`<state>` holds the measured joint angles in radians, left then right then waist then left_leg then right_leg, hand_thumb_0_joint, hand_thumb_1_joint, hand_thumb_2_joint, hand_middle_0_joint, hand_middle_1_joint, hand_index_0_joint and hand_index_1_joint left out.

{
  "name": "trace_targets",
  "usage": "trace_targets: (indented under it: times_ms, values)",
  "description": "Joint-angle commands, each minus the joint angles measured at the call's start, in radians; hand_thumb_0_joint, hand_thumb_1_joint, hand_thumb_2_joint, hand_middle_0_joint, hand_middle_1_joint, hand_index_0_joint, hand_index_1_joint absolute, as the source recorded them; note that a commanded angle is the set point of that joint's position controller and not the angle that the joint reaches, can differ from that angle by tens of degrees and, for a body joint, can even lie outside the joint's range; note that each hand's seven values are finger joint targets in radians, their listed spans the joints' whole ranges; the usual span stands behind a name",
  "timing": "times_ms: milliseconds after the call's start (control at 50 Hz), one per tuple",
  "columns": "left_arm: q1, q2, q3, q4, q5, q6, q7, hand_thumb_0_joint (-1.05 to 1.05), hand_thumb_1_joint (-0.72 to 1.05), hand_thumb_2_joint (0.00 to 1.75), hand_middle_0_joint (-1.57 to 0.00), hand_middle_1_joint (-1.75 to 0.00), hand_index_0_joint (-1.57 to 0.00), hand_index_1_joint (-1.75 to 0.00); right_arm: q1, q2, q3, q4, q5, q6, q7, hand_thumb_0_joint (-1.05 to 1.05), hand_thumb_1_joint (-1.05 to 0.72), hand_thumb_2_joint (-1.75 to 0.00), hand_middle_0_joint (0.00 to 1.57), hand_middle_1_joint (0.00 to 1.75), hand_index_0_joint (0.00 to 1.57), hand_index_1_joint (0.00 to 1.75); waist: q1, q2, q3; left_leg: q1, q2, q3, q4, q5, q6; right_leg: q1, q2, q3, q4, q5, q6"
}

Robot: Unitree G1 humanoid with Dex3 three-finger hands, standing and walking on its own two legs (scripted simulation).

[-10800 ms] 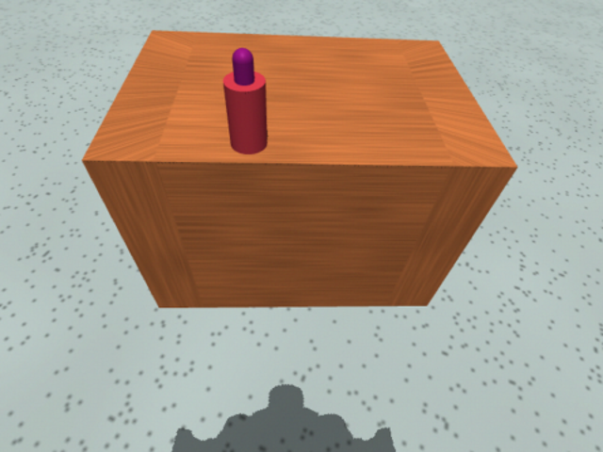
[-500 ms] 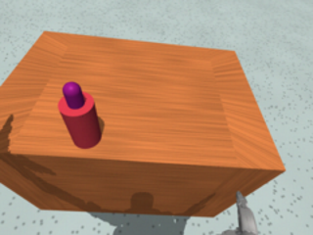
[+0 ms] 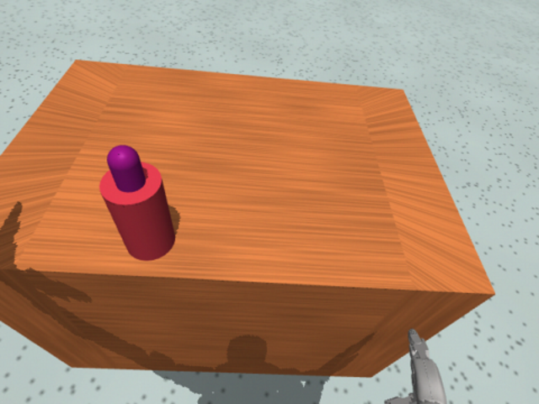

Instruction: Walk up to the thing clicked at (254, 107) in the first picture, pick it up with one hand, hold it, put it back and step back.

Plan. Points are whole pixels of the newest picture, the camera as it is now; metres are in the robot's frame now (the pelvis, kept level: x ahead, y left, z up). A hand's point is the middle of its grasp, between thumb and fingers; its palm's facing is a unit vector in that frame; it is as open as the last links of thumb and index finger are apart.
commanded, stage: go down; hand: left
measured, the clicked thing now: (138, 202) +0.41 +0.19 +0.05
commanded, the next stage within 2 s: approach in 0.24 s
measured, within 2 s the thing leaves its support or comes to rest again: neither
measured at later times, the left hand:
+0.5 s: hand out of the picture +0.32 +0.38 +0.14, palm faces +0.20 -0.98 -0.01, open 17.4 cm
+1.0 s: hand (109, 229) +0.39 +0.24 +0.01, palm faces +0.14 -0.99 +0.05, open 17.5 cm
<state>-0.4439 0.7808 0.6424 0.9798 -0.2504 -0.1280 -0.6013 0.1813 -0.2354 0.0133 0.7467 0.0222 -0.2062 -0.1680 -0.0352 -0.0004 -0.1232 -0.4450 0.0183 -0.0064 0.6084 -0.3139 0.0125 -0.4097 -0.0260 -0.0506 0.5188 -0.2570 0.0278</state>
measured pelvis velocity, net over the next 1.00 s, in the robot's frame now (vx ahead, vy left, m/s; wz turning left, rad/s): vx -0.02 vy -0.01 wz -0.02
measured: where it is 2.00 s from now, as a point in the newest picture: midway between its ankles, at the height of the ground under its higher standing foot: outside the picture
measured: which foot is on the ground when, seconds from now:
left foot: down 0.00-1.00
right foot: down 0.00-1.00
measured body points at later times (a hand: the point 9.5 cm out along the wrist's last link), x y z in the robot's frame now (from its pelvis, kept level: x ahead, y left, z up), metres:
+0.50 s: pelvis -0.01 +0.00 +0.00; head +0.02 +0.01 +0.45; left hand +0.30 +0.43 +0.14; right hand +0.15 -0.26 -0.08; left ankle -0.01 +0.11 -0.73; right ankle -0.01 -0.14 -0.73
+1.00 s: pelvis -0.02 -0.01 -0.04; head +0.06 +0.03 +0.40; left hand +0.37 +0.29 +0.00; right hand +0.12 -0.29 -0.08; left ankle -0.01 +0.11 -0.73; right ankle -0.01 -0.14 -0.73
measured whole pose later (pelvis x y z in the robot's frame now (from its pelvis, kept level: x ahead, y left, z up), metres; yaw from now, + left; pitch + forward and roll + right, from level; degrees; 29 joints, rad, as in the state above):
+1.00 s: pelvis -0.02 -0.01 -0.04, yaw -1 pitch +14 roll -3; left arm -0.47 0.42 0.45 0.85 -0.21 -0.37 -0.28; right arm 0.29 -0.26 -0.06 0.42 -0.03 -0.15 -0.05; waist -0.10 -0.03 -0.09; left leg -0.74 0.05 -0.01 0.91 -0.42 0.00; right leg -0.71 -0.01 -0.05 0.82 -0.36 0.02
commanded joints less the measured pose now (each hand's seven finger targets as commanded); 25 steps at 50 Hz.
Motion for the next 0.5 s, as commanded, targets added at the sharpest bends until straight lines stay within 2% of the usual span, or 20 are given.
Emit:
trace_targets:
  times_ms: [0, 20, 80, 100, 120, 140, 160, 180, 200, 240, 280, 300, 320, 340, 380, 400, 420, 440, 460, 480]
  values:
    - [-0.292, 0.394, 0.077, -0.248, -0.035, -0.073, -0.01, 0.0, -0.52, 0.05, -0.05, -0.04, -0.06, -0.04, -0.07, -0.157, -0.052, -0.148, -0.002, -0.051, -0.012, 0.0, 0.53, -0.05, 0.05, 0.05, 0.05, 0.05, 0.024, 0.156, -0.248, 0.212, -0.009, -0.034, -0.074, 0.371, -0.014, 0.053, 0.032, -0.016, -0.03, 0.208, -0.053]
    - [-0.34, 0.395, 0.068, -0.299, -0.036, -0.077, -0.012, 0.0, -0.53, 0.04, -0.05, -0.04, -0.06, -0.04, -0.065, -0.161, -0.057, -0.154, -0.004, -0.054, -0.014, 0.0, 0.53, -0.05, 0.05, 0.05, 0.05, 0.05, 0.007, 0.173, -0.267, 0.238, -0.013, -0.029, -0.072, 0.365, -0.011, 0.05, 0.029, -0.012, -0.034, 0.213, -0.051]
    - [-0.28, 0.326, 0.033, -0.218, -0.046, -0.058, -0.025, 0.0, -0.52, 0.05, -0.04, -0.04, -0.05, -0.04, -0.068, -0.147, -0.035, -0.13, -0.004, -0.057, -0.014, 0.0, 0.53, -0.05, 0.05, 0.05, 0.05, 0.05, 0.001, 0.159, -0.226, 0.223, -0.013, -0.028, -0.07, 0.359, -0.01, 0.035, 0.029, -0.011, -0.036, 0.206, -0.049]
    - [-0.323, 0.381, 0.063, -0.305, -0.049, -0.066, -0.02, 0.0, -0.53, 0.05, -0.05, -0.04, -0.05, -0.03, -0.09, -0.156, -0.047, -0.113, -0.003, -0.057, -0.016, 0.0, 0.53, -0.05, 0.05, 0.05, 0.05, 0.05, 0.014, 0.185, -0.25, 0.233, -0.016, -0.028, -0.07, 0.356, -0.009, 0.038, 0.027, -0.009, -0.039, 0.207, -0.049]
    - [-0.353, 0.427, 0.089, -0.315, -0.047, -0.067, -0.018, 0.0, -0.53, 0.04, -0.05, -0.04, -0.06, -0.04, -0.078, -0.183, -0.063, -0.13, -0.006, -0.059, -0.022, 0.0, 0.53, -0.05, 0.05, 0.05, 0.05, 0.05, 0.002, 0.186, -0.277, 0.25, -0.017, -0.029, -0.061, 0.376, -0.007, 0.046, 0.025, -0.01, -0.033, 0.227, -0.048]
    - [-0.323, 0.41, 0.077, -0.286, -0.041, -0.062, -0.02, 0.0, -0.52, 0.05, -0.05, -0.04, -0.06, -0.04, -0.054, -0.182, -0.066, -0.117, -0.006, -0.057, -0.022, 0.0, 0.53, -0.05, 0.05, 0.05, 0.05, 0.05, 0.0, 0.182, -0.264, 0.249, -0.015, -0.029, -0.063, 0.374, -0.008, 0.041, 0.026, -0.013, -0.033, 0.223, -0.049]
    - [-0.313, 0.398, 0.067, -0.29, -0.037, -0.058, -0.02, 0.0, -0.51, 0.05, -0.05, -0.04, -0.06, -0.04, -0.06, -0.158, -0.047, -0.123, -0.008, -0.054, -0.02, 0.0, 0.54, -0.05, 0.05, 0.05, 0.05, 0.05, 0.007, 0.182, -0.253, 0.235, -0.021, -0.026, -0.063, 0.365, -0.007, 0.052, 0.023, -0.011, -0.037, 0.226, -0.047]
    - [-0.269, 0.347, 0.045, -0.236, -0.038, -0.048, -0.021, 0.0, -0.5, 0.05, -0.04, -0.04, -0.05, -0.03, -0.058, -0.143, -0.038, -0.106, -0.006, -0.051, -0.019, 0.0, 0.53, -0.05, 0.05, 0.05, 0.05, 0.05, 0.002, 0.157, -0.221, 0.219, -0.021, -0.026, -0.065, 0.352, -0.004, 0.044, 0.024, -0.011, -0.037, 0.221, -0.046]
    - [-0.273, 0.353, 0.043, -0.238, -0.037, -0.046, -0.017, 0.0, -0.51, 0.05, -0.05, -0.04, -0.05, -0.04, -0.058, -0.151, -0.047, -0.1, -0.006, -0.052, -0.02, 0.0, 0.53, -0.05, 0.05, 0.05, 0.05, 0.05, 0.002, 0.134, -0.2, 0.202, -0.023, -0.026, -0.067, 0.335, 0.0, 0.035, 0.024, -0.01, -0.038, 0.213, -0.045]
    - [-0.296, 0.4, 0.075, -0.268, -0.04, -0.06, -0.014, 0.0, -0.52, 0.05, -0.05, -0.04, -0.05, -0.03, -0.075, -0.176, -0.057, -0.141, -0.006, -0.054, -0.024, 0.0, 0.53, -0.05, 0.05, 0.05, 0.05, 0.05, 0.006, 0.13, -0.226, 0.197, -0.024, -0.026, -0.066, 0.332, 0.0, 0.052, 0.023, -0.012, -0.034, 0.215, -0.044]
    - [-0.283, 0.379, 0.066, -0.239, -0.037, -0.058, -0.017, 0.0, -0.55, 0.04, -0.05, -0.04, -0.06, -0.04, -0.043, -0.151, -0.042, -0.113, -0.008, -0.049, -0.016, 0.0, 0.53, -0.05, 0.05, 0.05, 0.05, 0.05, 0.008, 0.159, -0.215, 0.197, -0.02, -0.029, -0.065, 0.331, -0.004, 0.033, 0.024, -0.015, -0.026, 0.203, -0.048]
    - [-0.311, 0.382, 0.063, -0.276, -0.038, -0.062, -0.018, 0.0, -0.54, 0.05, -0.05, -0.04, -0.05, -0.04, -0.048, -0.138, -0.033, -0.12, -0.007, -0.05, -0.015, 0.0, 0.53, -0.05, 0.05, 0.05, 0.05, 0.05, 0.011, 0.175, -0.234, 0.21, -0.022, -0.028, -0.064, 0.341, -0.004, 0.043, 0.022, -0.015, -0.027, 0.21, -0.048]
    - [-0.339, 0.394, 0.069, -0.309, -0.041, -0.068, -0.017, 0.0, -0.5, 0.12, -0.06, -0.08, -0.04, -0.1, -0.06, -0.16, -0.053, -0.13, -0.007, -0.053, -0.019, 0.0, 0.54, -0.05, 0.05, 0.05, 0.05, 0.05, 0.008, 0.185, -0.238, 0.22, -0.022, -0.025, -0.064, 0.34, -0.006, 0.037, 0.023, -0.014, -0.027, 0.21, -0.047]
    - [-0.301, 0.387, 0.075, -0.274, -0.038, -0.059, -0.015, 0.0, -0.45, 0.04, -0.05, -0.04, -0.04, -0.04, -0.059, -0.153, -0.044, -0.142, -0.008, -0.056, -0.018, 0.0, 0.56, -0.05, 0.05, 0.05, 0.05, 0.05, 0.013, 0.171, -0.267, 0.233, -0.02, -0.029, -0.057, 0.355, -0.005, 0.044, 0.023, -0.015, -0.024, 0.215, -0.047]
    - [-0.29, 0.359, 0.046, -0.251, -0.035, -0.052, -0.017, 0.0, -0.47, 0.05, -0.04, -0.04, -0.04, -0.04, -0.058, -0.13, -0.018, -0.123, -0.008, -0.054, -0.013, 0.0, 0.55, -0.05, 0.05, 0.05, 0.05, 0.05, 0.011, 0.168, -0.243, 0.223, -0.016, -0.033, -0.061, 0.357, -0.006, 0.037, 0.025, -0.016, -0.027, 0.208, -0.049]
    - [-0.317, 0.359, 0.042, -0.293, -0.033, -0.059, -0.015, 0.0, -0.47, 0.04, -0.05, -0.03, -0.04, -0.04, -0.071, -0.124, -0.022, -0.124, -0.009, -0.054, -0.014, 0.0, 0.55, -0.05, 0.05, 0.05, 0.05, 0.05, 0.012, 0.174, -0.242, 0.212, -0.02, -0.03, -0.06, 0.353, -0.006, 0.04, 0.023, -0.013, -0.025, 0.216, -0.047]
    - [-0.295, 0.315, 0.014, -0.245, -0.031, -0.052, -0.012, 0.0, -0.48, 0.04, -0.05, -0.03, -0.04, -0.04, -0.1, -0.121, -0.008, -0.15, -0.007, -0.059, -0.014, 0.0, 0.55, -0.05, 0.05, 0.05, 0.05, 0.05, 0.006, 0.149, -0.226, 0.211, -0.017, -0.03, -0.064, 0.344, -0.005, 0.03, 0.026, -0.016, -0.022, 0.204, -0.048]
    - [-0.307, 0.314, 0.013, -0.264, -0.033, -0.052, -0.007, 0.0, -0.48, 0.04, -0.05, -0.03, -0.04, -0.04, -0.104, -0.138, -0.031, -0.152, -0.007, -0.06, -0.019, 0.0, 0.55, -0.05, 0.05, 0.05, 0.05, 0.05, 0.005, 0.144, -0.219, 0.197, -0.021, -0.026, -0.066, 0.306, -0.002, 0.032, 0.024, -0.012, -0.026, 0.188, -0.046]
    - [-0.294, 0.274, -0.011, -0.227, -0.035, -0.05, -0.005, 0.0, -0.49, 0.04, -0.05, -0.03, -0.04, -0.04, -0.111, -0.15, -0.03, -0.168, -0.009, -0.06, -0.02, 0.0, 0.55, -0.05, 0.05, 0.05, 0.05, 0.05, -0.01, 0.125, -0.205, 0.193, -0.017, -0.029, -0.071, 0.277, -0.003, 0.013, 0.027, -0.014, -0.026, 0.164, -0.046]
    - [-0.299, 0.265, -0.009, -0.242, -0.043, -0.057, -0.003, 0.0, -0.49, 0.04, -0.05, -0.03, -0.04, -0.03, -0.121, -0.157, -0.032, -0.193, -0.008, -0.065, -0.021, 0.0, 0.56, -0.05, 0.05, 0.05, 0.05, 0.05, -0.003, 0.112, -0.199, 0.176, -0.016, -0.031, -0.074, 0.253, -0.003, 0.016, 0.028, -0.016, -0.024, 0.15, -0.046]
